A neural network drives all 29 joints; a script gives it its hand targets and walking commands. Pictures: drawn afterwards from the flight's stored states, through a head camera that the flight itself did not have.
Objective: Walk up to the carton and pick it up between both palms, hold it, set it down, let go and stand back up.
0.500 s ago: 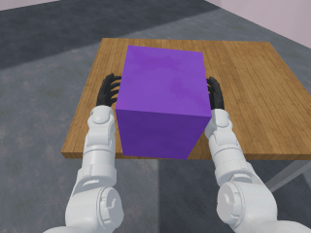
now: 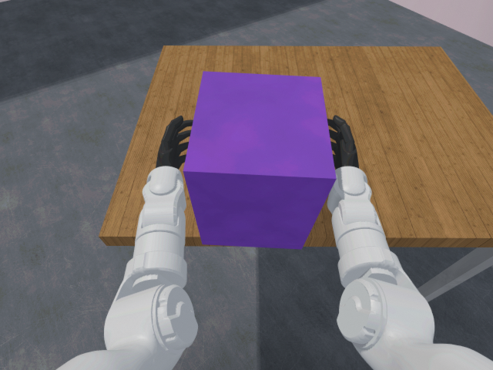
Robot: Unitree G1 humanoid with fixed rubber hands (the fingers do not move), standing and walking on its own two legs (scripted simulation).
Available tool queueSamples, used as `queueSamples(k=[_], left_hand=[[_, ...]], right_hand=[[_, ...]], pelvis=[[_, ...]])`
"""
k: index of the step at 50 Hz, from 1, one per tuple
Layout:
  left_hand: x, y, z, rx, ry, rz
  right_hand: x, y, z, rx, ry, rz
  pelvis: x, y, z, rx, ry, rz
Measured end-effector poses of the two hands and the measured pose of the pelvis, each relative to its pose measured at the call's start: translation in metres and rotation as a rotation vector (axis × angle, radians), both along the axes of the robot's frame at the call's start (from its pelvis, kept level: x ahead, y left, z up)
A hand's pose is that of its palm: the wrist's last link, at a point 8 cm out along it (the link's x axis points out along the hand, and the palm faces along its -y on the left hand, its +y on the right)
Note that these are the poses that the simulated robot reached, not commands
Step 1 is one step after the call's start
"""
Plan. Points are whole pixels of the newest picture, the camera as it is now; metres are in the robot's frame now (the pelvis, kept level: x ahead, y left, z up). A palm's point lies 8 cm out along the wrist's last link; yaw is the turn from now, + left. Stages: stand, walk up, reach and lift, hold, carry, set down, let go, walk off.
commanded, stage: set down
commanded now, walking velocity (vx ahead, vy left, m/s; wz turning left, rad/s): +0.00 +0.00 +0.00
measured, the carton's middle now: (256, 167) +0.44 +0.00 +0.05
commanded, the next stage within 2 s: none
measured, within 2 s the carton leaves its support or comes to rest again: rests again in 0.14 s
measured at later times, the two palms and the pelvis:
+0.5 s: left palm (168, 170) +0.41 +0.15 +0.08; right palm (340, 166) +0.41 -0.14 +0.08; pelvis +0.00 +0.00 +0.00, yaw +0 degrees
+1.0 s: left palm (170, 168) +0.41 +0.15 +0.08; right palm (338, 167) +0.42 -0.14 +0.08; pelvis +0.00 +0.00 +0.00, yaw +0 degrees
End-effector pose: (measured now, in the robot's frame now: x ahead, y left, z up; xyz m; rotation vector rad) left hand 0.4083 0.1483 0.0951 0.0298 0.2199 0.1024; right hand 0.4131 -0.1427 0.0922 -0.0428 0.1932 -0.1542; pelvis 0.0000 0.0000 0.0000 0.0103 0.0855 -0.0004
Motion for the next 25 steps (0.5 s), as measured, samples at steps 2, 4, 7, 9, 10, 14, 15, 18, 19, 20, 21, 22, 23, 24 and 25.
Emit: queueSamples(k=[2,4,7,9,10,14,15,18,19,20,21,22,23,24,25], left_hand=[[0.001,0.000,-0.003,0.001,0.004,-0.002],[0.002,-0.001,-0.005,0.001,0.007,-0.003],[0.002,-0.001,-0.008,0.000,0.009,-0.003],[0.002,0.001,-0.010,0.000,0.012,-0.002],[0.002,0.001,-0.010,0.003,0.011,-0.002],[0.001,0.004,-0.012,0.009,0.012,0.003],[0.001,0.004,-0.013,0.009,0.011,0.004],[-0.001,0.005,-0.013,0.008,0.009,0.007],[-0.001,0.005,-0.013,0.008,0.008,0.006],[-0.001,0.005,-0.013,0.009,0.007,0.006],[-0.001,0.005,-0.013,0.010,0.007,0.005],[-0.001,0.005,-0.013,0.010,0.006,0.005],[-0.001,0.005,-0.013,0.011,0.005,0.005],[-0.001,0.005,-0.013,0.012,0.004,0.004],[-0.001,0.005,-0.013,0.012,0.004,0.004]], right_hand=[[0.000,0.000,-0.003,-0.002,0.004,-0.001],[0.001,-0.001,-0.005,-0.005,0.007,-0.002],[0.001,-0.001,-0.008,-0.008,0.009,-0.002],[0.001,0.001,-0.009,-0.007,0.004,-0.002],[0.002,0.001,-0.009,-0.006,0.002,-0.002],[0.003,0.004,-0.009,-0.006,0.000,0.004],[0.003,0.004,-0.009,-0.007,0.000,0.006],[0.002,0.005,-0.008,-0.010,-0.003,0.010],[0.002,0.005,-0.008,-0.012,-0.004,0.010],[0.002,0.005,-0.008,-0.014,-0.005,0.010],[0.002,0.005,-0.008,-0.015,-0.006,0.011],[0.002,0.005,-0.008,-0.017,-0.007,0.011],[0.002,0.005,-0.008,-0.018,-0.007,0.011],[0.001,0.005,-0.008,-0.019,-0.007,0.011],[0.001,0.005,-0.008,-0.019,-0.007,0.011]], pelvis=[[0.000,0.000,0.000,0.000,0.006,-0.001],[0.001,0.000,0.000,0.000,0.012,-0.003],[0.001,0.001,0.000,-0.001,0.021,-0.004],[0.002,0.001,0.000,-0.001,0.027,-0.005],[0.002,0.002,0.000,-0.002,0.030,-0.005],[0.001,0.003,0.000,-0.002,0.034,-0.005],[0.001,0.003,0.000,-0.002,0.034,-0.005],[0.000,0.004,0.000,-0.002,0.035,-0.005],[0.000,0.004,0.000,-0.002,0.035,-0.005],[0.000,0.004,0.000,-0.003,0.036,-0.005],[0.000,0.004,0.000,-0.003,0.037,-0.005],[-0.001,0.004,0.000,-0.003,0.036,-0.005],[-0.001,0.004,0.000,-0.003,0.036,-0.005],[-0.001,0.004,0.000,-0.003,0.035,-0.005],[-0.002,0.004,0.000,-0.003,0.034,-0.006]])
